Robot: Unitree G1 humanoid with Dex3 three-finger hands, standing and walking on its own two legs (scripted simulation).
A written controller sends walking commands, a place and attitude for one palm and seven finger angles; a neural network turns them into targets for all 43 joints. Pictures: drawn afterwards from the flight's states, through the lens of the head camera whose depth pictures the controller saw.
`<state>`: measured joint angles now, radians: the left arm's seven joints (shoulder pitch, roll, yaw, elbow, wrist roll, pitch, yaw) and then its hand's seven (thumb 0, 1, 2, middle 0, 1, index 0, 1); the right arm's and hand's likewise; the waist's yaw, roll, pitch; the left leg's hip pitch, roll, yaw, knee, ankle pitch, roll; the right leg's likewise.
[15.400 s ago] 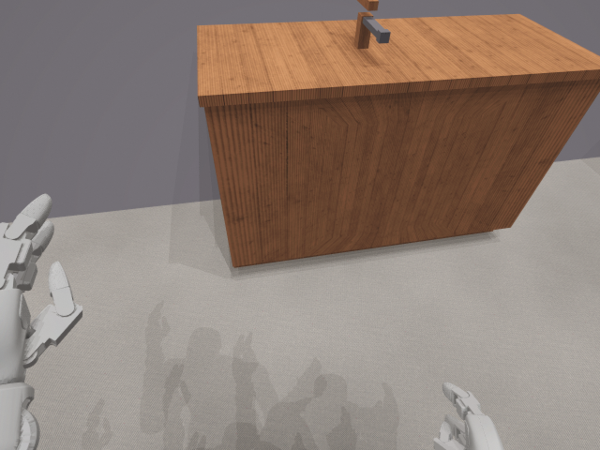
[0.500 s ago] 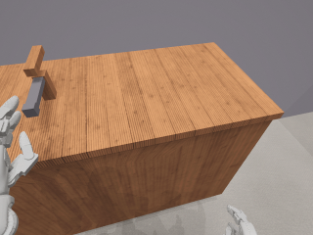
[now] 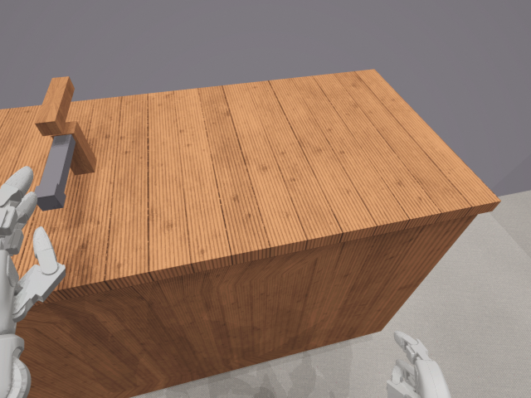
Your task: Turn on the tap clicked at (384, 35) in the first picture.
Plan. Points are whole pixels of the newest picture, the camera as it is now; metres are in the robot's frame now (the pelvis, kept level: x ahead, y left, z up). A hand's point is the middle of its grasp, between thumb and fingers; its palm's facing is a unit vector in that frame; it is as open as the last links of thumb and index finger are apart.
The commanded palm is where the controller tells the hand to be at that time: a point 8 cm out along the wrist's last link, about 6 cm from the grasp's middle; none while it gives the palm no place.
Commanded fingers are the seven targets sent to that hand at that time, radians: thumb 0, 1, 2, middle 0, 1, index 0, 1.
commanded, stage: come to a stop and stand still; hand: left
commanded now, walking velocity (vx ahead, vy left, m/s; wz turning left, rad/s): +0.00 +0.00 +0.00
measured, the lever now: (49, 197) +0.34 +0.34 +0.12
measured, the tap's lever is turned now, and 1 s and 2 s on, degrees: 0 0 0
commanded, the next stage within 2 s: look again from close up in 0.26 s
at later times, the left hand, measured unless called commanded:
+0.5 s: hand (31, 222) +0.26 +0.29 +0.18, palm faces +0.51 -0.77 -0.38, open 7.4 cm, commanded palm +0.17 +0.28 +0.17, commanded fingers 0.00 0.90 0.90 -0.20 -0.30 -0.20 -0.30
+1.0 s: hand (34, 237) +0.24 +0.28 +0.18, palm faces +0.42 -0.80 -0.43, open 7.4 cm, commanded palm +0.16 +0.29 +0.17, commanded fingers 0.00 0.90 0.90 -0.20 -0.30 -0.20 -0.30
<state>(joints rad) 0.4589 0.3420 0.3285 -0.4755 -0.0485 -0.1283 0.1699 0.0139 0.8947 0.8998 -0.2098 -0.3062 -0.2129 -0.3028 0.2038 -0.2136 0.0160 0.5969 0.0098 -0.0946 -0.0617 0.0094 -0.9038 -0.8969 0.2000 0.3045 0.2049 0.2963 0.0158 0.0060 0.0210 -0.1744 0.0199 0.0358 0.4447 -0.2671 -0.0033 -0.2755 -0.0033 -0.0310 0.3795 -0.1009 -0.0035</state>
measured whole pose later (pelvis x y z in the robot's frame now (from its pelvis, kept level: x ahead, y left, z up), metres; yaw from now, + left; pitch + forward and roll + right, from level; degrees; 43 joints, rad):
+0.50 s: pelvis +0.00 +0.00 +0.00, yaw -1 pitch -1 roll +0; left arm 0.18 0.42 0.45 -0.29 -0.04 -0.19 0.13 0.01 0.90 0.90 -0.21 -0.31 -0.21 -0.30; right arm 0.19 -0.19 0.01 0.58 0.02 -0.13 0.01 0.01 -0.90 -0.90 0.20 0.30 0.21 0.30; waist 0.06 0.00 0.08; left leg -0.17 0.02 0.05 0.49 -0.30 0.00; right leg -0.29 -0.01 -0.02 0.45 -0.14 0.00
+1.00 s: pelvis -0.01 +0.02 -0.01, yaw -1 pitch -3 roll +0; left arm 0.20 0.44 0.41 -0.34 0.02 -0.27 0.06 0.01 0.89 0.90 -0.21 -0.31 -0.22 -0.30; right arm 0.21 -0.19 0.00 0.59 -0.01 -0.19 -0.01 0.01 -0.90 -0.90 0.20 0.30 0.20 0.30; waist 0.07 -0.05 0.11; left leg -0.17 0.00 0.07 0.52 -0.31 0.02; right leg -0.29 -0.02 0.00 0.48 -0.15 0.01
